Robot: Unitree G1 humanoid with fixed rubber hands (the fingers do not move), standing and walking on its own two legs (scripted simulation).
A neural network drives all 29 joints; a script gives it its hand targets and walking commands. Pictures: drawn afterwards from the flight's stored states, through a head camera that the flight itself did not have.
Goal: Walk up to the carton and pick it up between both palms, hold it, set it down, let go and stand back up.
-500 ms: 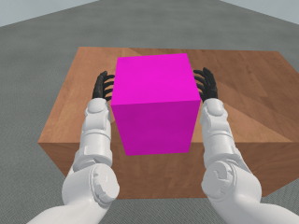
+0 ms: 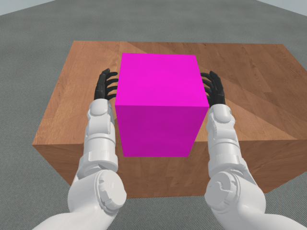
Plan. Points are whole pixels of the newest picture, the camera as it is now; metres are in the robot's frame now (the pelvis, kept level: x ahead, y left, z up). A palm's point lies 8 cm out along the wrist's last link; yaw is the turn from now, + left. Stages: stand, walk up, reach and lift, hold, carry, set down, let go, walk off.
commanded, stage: set down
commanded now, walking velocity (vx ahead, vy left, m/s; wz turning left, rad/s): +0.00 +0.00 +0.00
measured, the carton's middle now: (157, 108) +0.44 +0.03 +0.04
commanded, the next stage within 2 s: none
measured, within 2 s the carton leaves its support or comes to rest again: neither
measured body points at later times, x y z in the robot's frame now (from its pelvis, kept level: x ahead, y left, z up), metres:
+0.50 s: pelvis +0.00 +0.00 +0.00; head +0.03 +0.02 +0.45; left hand +0.42 +0.19 +0.10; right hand +0.43 -0.12 +0.12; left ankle +0.02 +0.11 -0.75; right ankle -0.02 -0.09 -0.75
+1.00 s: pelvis +0.00 +0.00 -0.01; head +0.03 +0.02 +0.44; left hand +0.44 +0.22 +0.10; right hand +0.47 -0.12 +0.10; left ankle +0.02 +0.11 -0.75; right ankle -0.02 -0.09 -0.75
